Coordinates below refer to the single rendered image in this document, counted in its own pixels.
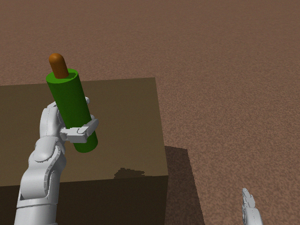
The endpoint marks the bottle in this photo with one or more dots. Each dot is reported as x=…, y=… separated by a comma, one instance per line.
x=67, y=91

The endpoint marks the left robot hand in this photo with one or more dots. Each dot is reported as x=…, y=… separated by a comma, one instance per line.
x=52, y=124

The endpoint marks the right robot hand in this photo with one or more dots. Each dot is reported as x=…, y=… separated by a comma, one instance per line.
x=251, y=215

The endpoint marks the left robot arm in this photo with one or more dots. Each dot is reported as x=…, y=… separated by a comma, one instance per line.
x=39, y=188

